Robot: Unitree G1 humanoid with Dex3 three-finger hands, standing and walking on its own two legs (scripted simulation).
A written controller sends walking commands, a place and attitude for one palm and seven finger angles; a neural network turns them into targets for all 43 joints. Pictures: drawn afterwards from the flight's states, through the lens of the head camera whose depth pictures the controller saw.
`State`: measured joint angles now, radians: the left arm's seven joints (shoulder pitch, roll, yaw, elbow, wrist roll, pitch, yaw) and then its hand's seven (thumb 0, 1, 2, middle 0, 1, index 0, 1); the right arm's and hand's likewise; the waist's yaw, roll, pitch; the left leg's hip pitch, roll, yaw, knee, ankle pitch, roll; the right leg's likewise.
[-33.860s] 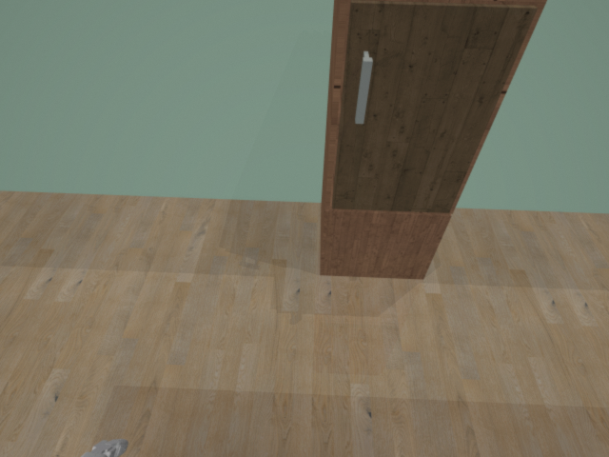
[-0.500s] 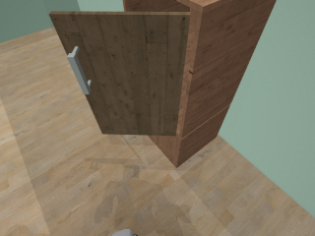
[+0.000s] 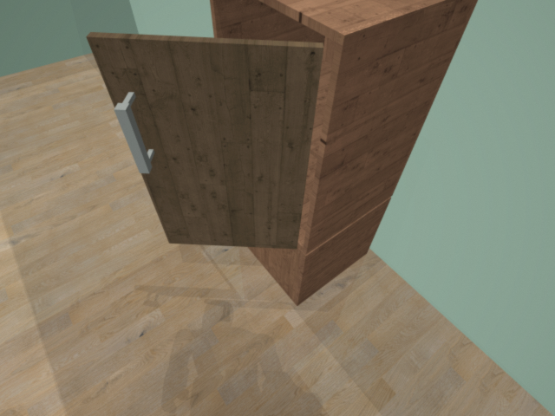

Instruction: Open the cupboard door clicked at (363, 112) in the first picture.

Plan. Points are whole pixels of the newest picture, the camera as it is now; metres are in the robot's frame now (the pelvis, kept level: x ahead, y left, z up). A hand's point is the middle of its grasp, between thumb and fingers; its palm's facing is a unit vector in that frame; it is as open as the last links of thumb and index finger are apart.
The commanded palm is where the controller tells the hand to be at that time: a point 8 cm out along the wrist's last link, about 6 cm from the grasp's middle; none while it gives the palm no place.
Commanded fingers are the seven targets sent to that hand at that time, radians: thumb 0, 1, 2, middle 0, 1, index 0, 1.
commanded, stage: look again from close up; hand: left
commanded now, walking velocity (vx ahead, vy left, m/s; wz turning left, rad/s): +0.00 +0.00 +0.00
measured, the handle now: (138, 134) +0.58 +0.30 +0.06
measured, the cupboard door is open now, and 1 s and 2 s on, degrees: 50 50 50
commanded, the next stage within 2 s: shuffle to correct the standing spot in 0.48 s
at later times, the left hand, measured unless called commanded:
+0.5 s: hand out of the picture +0.04 +0.24 -0.16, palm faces -0.01 -0.96 -0.28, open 7.4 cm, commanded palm none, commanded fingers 0.00 0.90 0.90 -0.20 -0.30 -0.20 -0.30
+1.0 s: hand out of the picture -0.04 +0.22 -0.19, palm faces +0.00 -0.99 -0.15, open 7.4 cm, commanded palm none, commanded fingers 0.00 0.90 0.90 -0.20 -0.30 -0.20 -0.30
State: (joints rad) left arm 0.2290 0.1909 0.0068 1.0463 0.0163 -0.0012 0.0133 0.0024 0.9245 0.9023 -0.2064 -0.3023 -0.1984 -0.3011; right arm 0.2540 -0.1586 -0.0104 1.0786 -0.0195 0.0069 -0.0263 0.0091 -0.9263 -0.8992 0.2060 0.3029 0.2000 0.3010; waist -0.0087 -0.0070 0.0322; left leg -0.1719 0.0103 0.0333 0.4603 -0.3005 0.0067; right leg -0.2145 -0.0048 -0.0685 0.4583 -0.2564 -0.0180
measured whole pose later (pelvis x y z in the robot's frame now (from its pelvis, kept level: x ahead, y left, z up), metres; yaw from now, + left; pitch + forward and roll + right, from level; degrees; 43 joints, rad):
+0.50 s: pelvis -0.04 +0.02 +0.00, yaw +0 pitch -3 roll +0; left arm 0.20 0.29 0.00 1.00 0.02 0.00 0.01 0.00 0.90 0.90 -0.21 -0.30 -0.20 -0.30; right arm 0.17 -0.29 0.00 1.00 -0.02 -0.01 0.00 0.00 -0.91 -0.90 0.20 0.30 0.20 0.30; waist 0.00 -0.01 0.00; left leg -0.16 -0.01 0.04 0.44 -0.24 0.03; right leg -0.20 -0.03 -0.06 0.42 -0.18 0.00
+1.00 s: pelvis -0.01 +0.06 -0.01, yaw -2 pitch -1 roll -1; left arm 0.39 0.16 0.02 1.08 0.04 0.04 0.02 0.00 0.90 0.90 -0.21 -0.30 -0.20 -0.30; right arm 0.41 -0.16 0.00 1.09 -0.02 0.00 -0.01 0.00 -0.91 -0.90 0.20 0.30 0.20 0.30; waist 0.00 -0.03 0.00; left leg -0.17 -0.04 0.10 0.51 -0.34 0.10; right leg -0.29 -0.07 -0.04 0.68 -0.39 -0.01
